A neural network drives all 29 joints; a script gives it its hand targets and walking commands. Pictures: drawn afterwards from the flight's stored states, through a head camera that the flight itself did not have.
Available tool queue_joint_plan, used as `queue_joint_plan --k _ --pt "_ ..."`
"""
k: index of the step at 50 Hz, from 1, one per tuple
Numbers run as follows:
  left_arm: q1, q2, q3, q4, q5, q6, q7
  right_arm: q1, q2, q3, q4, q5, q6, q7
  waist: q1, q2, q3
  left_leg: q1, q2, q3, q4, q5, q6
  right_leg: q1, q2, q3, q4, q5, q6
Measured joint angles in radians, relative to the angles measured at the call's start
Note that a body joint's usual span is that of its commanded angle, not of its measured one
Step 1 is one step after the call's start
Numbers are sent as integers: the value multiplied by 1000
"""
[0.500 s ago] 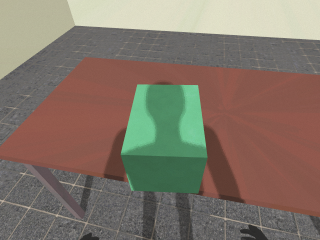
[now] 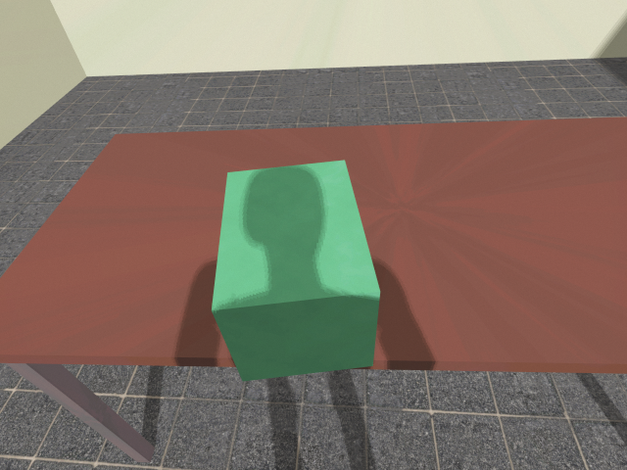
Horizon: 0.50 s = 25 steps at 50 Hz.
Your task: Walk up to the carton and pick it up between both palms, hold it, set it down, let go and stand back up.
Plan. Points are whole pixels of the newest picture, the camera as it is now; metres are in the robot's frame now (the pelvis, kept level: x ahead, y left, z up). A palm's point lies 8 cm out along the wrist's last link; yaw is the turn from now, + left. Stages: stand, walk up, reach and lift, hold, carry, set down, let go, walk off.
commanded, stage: stand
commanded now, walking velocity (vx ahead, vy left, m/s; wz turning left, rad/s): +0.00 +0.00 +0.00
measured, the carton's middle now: (296, 264) +0.42 +0.04 +0.04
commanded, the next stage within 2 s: none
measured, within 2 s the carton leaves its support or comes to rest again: neither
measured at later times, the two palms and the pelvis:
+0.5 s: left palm out of the picture -0.02 +0.23 -0.13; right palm out of the picture -0.03 -0.19 -0.15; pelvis -0.01 +0.02 +0.01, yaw -3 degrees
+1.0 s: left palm out of the picture +0.00 +0.24 -0.14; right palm out of the picture -0.04 -0.18 -0.15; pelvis +0.00 +0.03 +0.00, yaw -3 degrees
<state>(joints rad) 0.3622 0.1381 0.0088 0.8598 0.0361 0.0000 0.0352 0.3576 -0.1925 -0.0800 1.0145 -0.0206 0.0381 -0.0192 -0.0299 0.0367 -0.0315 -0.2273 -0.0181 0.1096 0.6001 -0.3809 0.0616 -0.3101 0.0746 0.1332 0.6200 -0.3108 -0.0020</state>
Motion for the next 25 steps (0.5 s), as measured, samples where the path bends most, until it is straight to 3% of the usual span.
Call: queue_joint_plan --k 9,25 --pt "-42 -4 21 84 -15 14 3 -6 48 29 54 -11 -31 -13 13 -32 3 56 -25 36 -80 39 21 27 -34 6 -34 24 11" --pt "-14 -59 15 228 -13 18 17 -55 49 17 113 -8 -18 -22 22 0 48 100 -29 53 -108 47 34 70 -40 19 -70 43 33"
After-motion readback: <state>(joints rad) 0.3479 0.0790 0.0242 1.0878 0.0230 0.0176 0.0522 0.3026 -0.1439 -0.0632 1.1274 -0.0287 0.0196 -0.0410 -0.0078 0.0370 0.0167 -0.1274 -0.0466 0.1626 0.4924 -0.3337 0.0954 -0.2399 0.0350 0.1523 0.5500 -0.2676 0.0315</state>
